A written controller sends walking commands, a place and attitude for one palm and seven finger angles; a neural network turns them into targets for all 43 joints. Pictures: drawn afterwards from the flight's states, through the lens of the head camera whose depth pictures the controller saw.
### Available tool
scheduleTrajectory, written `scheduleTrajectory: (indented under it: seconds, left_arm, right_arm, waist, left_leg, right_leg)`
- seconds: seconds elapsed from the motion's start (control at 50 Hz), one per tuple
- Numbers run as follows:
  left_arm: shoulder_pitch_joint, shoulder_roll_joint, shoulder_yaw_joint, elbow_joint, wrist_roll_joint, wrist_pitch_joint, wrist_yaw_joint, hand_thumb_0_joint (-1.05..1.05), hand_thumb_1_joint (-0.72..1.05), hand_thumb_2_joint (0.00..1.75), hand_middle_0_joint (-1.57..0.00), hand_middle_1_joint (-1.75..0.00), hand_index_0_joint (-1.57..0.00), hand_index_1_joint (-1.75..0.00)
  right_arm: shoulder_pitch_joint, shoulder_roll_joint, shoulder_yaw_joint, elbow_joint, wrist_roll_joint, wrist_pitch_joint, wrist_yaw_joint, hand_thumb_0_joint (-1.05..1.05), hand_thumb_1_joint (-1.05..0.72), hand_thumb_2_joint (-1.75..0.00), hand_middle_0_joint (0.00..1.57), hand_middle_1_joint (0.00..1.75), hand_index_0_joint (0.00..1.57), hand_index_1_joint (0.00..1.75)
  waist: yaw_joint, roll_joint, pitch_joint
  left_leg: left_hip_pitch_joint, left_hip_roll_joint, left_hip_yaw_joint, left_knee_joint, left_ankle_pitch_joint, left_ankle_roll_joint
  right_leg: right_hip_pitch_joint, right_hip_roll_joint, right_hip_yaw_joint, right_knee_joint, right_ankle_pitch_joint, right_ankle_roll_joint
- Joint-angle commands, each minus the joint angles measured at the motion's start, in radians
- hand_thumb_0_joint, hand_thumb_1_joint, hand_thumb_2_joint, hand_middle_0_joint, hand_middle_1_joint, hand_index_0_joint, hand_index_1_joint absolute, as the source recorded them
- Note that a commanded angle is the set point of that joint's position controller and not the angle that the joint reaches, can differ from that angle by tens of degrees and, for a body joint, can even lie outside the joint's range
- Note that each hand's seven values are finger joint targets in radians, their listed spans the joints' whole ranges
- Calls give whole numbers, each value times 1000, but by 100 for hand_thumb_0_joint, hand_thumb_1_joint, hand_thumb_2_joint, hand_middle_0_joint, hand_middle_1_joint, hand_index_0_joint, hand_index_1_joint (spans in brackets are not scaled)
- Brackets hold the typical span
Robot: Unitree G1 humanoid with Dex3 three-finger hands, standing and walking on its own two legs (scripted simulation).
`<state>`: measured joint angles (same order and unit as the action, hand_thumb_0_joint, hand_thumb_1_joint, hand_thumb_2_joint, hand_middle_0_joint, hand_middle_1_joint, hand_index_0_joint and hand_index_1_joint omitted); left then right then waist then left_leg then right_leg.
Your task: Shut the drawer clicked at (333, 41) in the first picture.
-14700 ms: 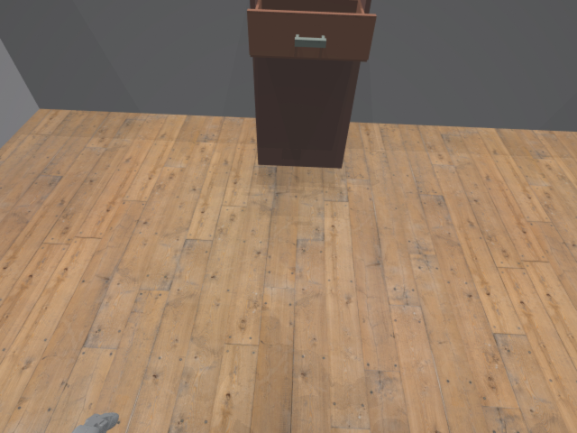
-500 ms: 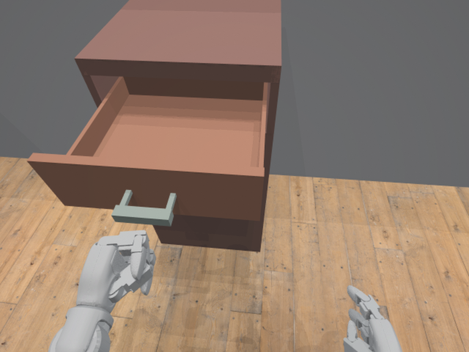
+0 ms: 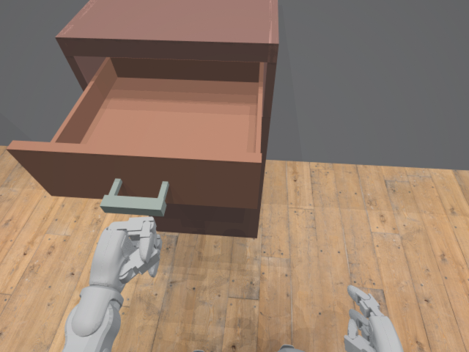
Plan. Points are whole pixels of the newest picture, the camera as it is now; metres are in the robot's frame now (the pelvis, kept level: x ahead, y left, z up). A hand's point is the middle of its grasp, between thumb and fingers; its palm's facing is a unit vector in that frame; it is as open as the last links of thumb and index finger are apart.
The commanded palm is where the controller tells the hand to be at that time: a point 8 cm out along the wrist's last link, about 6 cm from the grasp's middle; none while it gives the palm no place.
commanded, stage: bring the fist close to the handle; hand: left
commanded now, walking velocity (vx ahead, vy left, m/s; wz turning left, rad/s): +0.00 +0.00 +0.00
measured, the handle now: (137, 195) +0.36 +0.19 +0.06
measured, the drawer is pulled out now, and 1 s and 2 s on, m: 0.27 0.23 0.10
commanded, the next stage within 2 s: push the drawer shut in 0.24 s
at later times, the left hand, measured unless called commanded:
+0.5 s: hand (154, 244) +0.27 +0.14 +0.06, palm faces -0.04 -1.00 -0.06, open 3.3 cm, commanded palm +0.25 +0.20 +0.06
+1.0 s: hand (160, 217) +0.32 +0.14 +0.06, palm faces -0.06 -1.00 -0.06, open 3.1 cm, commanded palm +0.31 +0.20 +0.06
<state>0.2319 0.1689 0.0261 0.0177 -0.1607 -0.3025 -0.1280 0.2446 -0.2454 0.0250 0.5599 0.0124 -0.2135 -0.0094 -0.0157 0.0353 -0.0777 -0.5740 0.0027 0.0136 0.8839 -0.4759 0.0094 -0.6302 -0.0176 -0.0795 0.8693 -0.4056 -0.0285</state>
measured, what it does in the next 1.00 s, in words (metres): stands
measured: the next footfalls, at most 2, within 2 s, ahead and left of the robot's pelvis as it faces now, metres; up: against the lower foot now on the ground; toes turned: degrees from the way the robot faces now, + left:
none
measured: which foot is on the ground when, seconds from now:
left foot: down 0.00-1.00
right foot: down 0.00-1.00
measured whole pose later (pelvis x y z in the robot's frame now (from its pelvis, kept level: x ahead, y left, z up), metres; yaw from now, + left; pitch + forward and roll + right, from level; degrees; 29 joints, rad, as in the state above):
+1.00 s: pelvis -0.01 +0.00 +0.00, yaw +0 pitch +10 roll +0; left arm -0.12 0.20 0.07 0.34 -0.16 -0.30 -0.12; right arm 0.24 -0.25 0.03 0.61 0.02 -0.15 -0.02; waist -0.03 0.03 -0.07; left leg -0.60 0.00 0.01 0.87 -0.45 0.01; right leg -0.65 -0.02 -0.08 0.85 -0.38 -0.03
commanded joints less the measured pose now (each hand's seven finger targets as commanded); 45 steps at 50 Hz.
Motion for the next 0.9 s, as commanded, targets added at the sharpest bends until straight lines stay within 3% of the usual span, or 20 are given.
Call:
scheduleTrajectory:
  seconds: [0.0, 0.04, 0.1, 0.16, 0.18, 0.26, 0.32, 0.36, 0.48, 0.58, 0.62, 0.68, 0.74, 0.76, 0.78, 0.86, 0.88]
  left_arm:
    - [-105, 81, 66, -218, -24, -74, 16, 0, 90, 90, -140, -160, -140, -160]
    - [-113, 87, 75, -195, -30, -68, 15, 0, 90, 90, -140, -160, -140, -160]
    - [-136, 79, 55, -177, -21, -62, 7, 0, 90, 90, -140, -160, -140, -160]
    - [-124, 75, 46, -214, -23, -68, 3, 0, 90, 90, -140, -160, -140, -160]
    - [-137, 73, 35, -214, -18, -68, 6, 0, 90, 90, -140, -160, -140, -160]
    - [-163, 109, 80, -193, -25, -74, 14, 0, 90, 90, -140, -160, -140, -160]
    - [-137, 104, 86, -187, -22, -77, 20, 0, 90, 90, -140, -160, -140, -160]
    - [-194, 102, 76, -194, -24, -77, 18, 0, 90, 90, -140, -160, -140, -160]
    - [-278, 92, 55, -133, -21, -66, 6, 0, 90, 90, -140, -160, -140, -160]
    - [-308, 128, 102, -86, -27, -59, 2, 0, 90, 90, -140, -160, -140, -160]
    - [-364, 92, 68, -85, -28, -60, 2, 0, 90, 90, -140, -160, -140, -160]
    - [-434, 117, 86, -47, -26, -63, 13, 0, 90, 90, -140, -160, -140, -160]
    - [-494, 95, 66, -14, -25, -66, 13, 0, 90, 90, -140, -160, -140, -160]
    - [-550, 116, 77, -18, -23, -71, 14, 0, 90, 90, -140, -160, -140, -160]
    - [-547, 135, 99, -5, -22, -71, 19, 0, 90, 90, -140, -160, -140, -160]
    - [-619, 122, 87, 52, -23, -71, 14, 0, 90, 90, -140, -160, -140, -160]
    - [-627, 136, 98, 71, -21, -71, 18, 0, 90, 90, -140, -160, -140, -160]
  right_arm:
    - [-46, -110, -41, -155, 8, -41, -12, 0, -90, -90, 20, 30, 20, 30]
    - [-48, -112, -42, -156, 10, -35, -14, 0, -90, -90, 20, 30, 20, 30]
    - [-53, -114, -40, -156, 14, -27, -15, 0, -90, -90, 20, 30, 20, 30]
    - [-46, -111, -41, -164, 15, -33, -13, 0, -90, -90, 20, 30, 20, 30]
    - [-46, -114, -41, -162, 14, -32, -14, 0, -90, -90, 20, 30, 20, 30]
    - [-44, -115, -41, -157, 12, -30, -19, 0, -90, -90, 20, 30, 20, 30]
    - [-47, -110, -41, -160, 12, -27, -15, 0, -90, -90, 20, 30, 20, 30]
    - [-50, -110, -39, -153, 13, -26, -15, 0, -90, -90, 20, 30, 20, 30]
    - [-42, -119, -40, -135, 13, -18, -17, 0, -90, -90, 20, 30, 20, 30]
    - [-40, -124, -43, -131, 13, -8, -18, 0, -90, -90, 20, 30, 20, 30]
    - [-40, -117, -41, -127, 15, -7, -17, 0, -90, -90, 20, 30, 20, 30]
    - [-39, -124, -40, -110, 15, -3, -20, 0, -90, -90, 20, 30, 20, 30]
    - [-36, -122, -40, -103, 15, -1, -21, 0, -90, -90, 20, 30, 20, 30]
    - [-33, -124, -41, -94, 16, 0, -22, 0, -90, -90, 20, 30, 20, 30]
    - [-31, -127, -43, -91, 14, 2, -24, 0, -90, -90, 20, 30, 20, 30]
    - [-31, -124, -41, -83, 18, 8, -24, 0, -90, -90, 20, 30, 20, 30]
    - [-25, -129, -41, -79, 17, 11, -25, 0, -90, -90, 20, 30, 20, 30]
  waist:
    - [3, -59, -223]
    - [0, -75, -199]
    - [-9, -45, -173]
    - [0, -6, -218]
    - [-10, -29, -209]
    - [-8, -68, -208]
    - [7, -44, -217]
    - [-4, -16, -222]
    - [-28, -45, -202]
    - [-12, -46, -242]
    - [-21, -26, -247]
    - [-31, -42, -215]
    - [-38, -40, -233]
    - [-45, -29, -245]
    - [-36, -41, -252]
    - [-43, -23, -263]
    - [-44, -47, -258]
  left_leg:
    - [25, -9, -22, -130, 305, 3]
    - [3, -12, -18, -130, 271, 4]
    - [7, -12, -16, -134, 243, 5]
    - [41, -9, -23, -134, 278, 3]
    - [39, -6, -27, -132, 277, 5]
    - [10, -10, -23, -129, 243, 6]
    - [18, -12, -20, -135, 262, 5]
    - [28, -13, -19, -130, 276, 3]
    - [22, -9, -24, -125, 273, 4]
    - [22, -12, -21, -131, 293, 2]
    - [39, -11, -23, -132, 292, 1]
    - [26, -9, -29, -134, 265, 2]
    - [33, -11, -29, -135, 258, 2]
    - [38, -10, -33, -134, 254, 0]
    - [33, -9, -29, -133, 260, 3]
    - [36, -12, -28, -139, 235, 1]
    - [30, -9, -31, -141, 233, 4]
  right_leg:
    - [222, 1, 43, -115, 287, 10]
    - [221, -2, 54, -129, 260, 14]
    - [193, -2, 54, -137, 216, 12]
    - [201, -1, 44, -123, 248, 7]
    - [193, 0, 41, -124, 244, 9]
    - [208, -2, 56, -133, 219, 14]
    - [222, -2, 54, -126, 239, 9]
    - [216, -3, 55, -125, 260, 9]
    - [192, 0, 52, -127, 261, 12]
    - [229, -3, 57, -126, 285, 10]
    - [208, -2, 52, -120, 282, 11]
    - [188, -2, 53, -130, 246, 10]
    - [185, -2, 54, -130, 242, 12]
    - [179, -3, 54, -126, 235, 11]
    - [192, -2, 59, -128, 239, 11]
    - [190, -3, 62, -135, 217, 11]
    - [189, -2, 61, -138, 211, 12]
